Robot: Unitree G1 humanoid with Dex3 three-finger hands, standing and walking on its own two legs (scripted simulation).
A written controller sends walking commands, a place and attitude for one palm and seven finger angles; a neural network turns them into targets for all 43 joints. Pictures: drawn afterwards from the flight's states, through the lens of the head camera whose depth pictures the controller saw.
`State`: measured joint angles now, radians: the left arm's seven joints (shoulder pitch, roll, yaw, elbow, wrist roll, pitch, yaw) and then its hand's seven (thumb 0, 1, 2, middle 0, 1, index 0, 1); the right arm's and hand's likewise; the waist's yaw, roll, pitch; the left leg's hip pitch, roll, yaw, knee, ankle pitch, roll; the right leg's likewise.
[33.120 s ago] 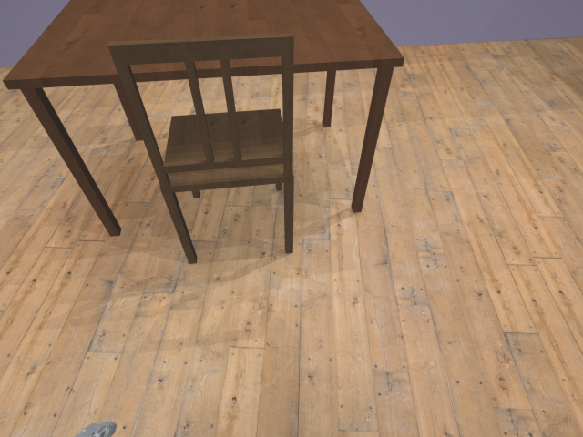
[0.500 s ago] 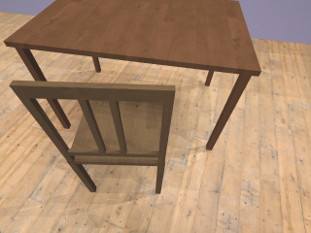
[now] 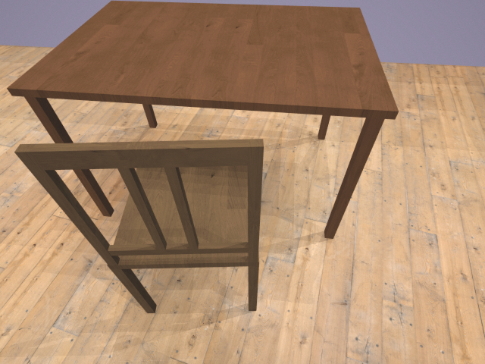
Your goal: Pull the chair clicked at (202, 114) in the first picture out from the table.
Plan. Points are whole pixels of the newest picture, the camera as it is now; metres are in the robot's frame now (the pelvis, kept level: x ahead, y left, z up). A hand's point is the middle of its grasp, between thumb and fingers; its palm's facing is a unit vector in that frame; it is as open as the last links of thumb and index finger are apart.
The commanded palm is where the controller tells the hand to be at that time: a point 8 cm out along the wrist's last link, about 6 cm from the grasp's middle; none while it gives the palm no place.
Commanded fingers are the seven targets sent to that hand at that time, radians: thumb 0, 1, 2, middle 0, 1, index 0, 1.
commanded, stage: come to a stop and stand still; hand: left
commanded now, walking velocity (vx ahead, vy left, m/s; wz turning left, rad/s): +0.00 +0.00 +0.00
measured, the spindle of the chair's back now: (146, 213) +0.43 +0.26 -0.08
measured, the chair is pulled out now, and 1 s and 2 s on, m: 0.21 0.21 0.21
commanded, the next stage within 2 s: look again from close up in 0.48 s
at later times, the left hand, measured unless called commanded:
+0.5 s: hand out of the picture +0.03 +0.16 -0.17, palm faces +0.01 -0.98 -0.22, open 7.3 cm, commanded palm none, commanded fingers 0.00 0.90 0.90 -0.20 -0.30 -0.20 -0.30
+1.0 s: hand out of the picture +0.02 +0.14 -0.17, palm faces +0.02 -0.98 -0.19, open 7.4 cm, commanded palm none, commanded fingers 0.00 0.90 0.90 -0.20 -0.30 -0.20 -0.30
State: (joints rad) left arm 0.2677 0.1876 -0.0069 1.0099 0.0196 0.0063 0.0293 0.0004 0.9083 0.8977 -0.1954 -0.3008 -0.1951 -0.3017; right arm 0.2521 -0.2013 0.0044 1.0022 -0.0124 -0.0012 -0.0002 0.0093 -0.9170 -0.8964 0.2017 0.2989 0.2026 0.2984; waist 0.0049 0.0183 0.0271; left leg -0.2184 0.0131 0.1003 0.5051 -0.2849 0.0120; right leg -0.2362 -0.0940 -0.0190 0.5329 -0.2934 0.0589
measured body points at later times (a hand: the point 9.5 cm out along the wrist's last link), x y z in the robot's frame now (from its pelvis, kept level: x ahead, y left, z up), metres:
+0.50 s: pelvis +0.02 -0.02 +0.00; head +0.04 -0.03 +0.45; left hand +0.03 +0.21 -0.15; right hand +0.03 -0.25 -0.16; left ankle -0.01 +0.11 -0.73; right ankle -0.01 -0.15 -0.73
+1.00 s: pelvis +0.02 -0.03 +0.01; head +0.04 -0.03 +0.46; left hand +0.02 +0.19 -0.15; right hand +0.02 -0.25 -0.16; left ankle -0.01 +0.11 -0.73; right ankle -0.01 -0.15 -0.73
